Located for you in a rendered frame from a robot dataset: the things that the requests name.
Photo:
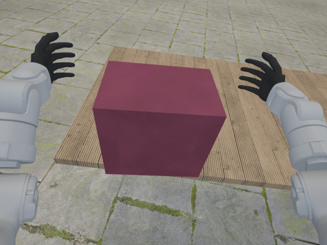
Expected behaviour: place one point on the carton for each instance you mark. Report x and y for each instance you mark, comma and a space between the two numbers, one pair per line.
157, 120

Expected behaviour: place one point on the right robot hand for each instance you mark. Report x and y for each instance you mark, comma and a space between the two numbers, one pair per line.
271, 76

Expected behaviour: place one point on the robot right upper arm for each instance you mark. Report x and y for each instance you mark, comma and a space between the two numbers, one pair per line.
309, 197

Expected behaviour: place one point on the table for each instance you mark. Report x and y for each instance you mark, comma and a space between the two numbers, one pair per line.
251, 147

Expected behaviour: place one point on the left robot forearm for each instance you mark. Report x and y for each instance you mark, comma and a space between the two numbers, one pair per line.
22, 93

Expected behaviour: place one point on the left robot hand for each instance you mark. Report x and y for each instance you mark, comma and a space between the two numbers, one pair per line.
43, 55

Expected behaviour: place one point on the robot left upper arm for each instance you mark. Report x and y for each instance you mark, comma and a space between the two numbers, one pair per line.
18, 204

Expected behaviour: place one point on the right robot forearm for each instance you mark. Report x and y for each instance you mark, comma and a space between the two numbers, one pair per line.
304, 126

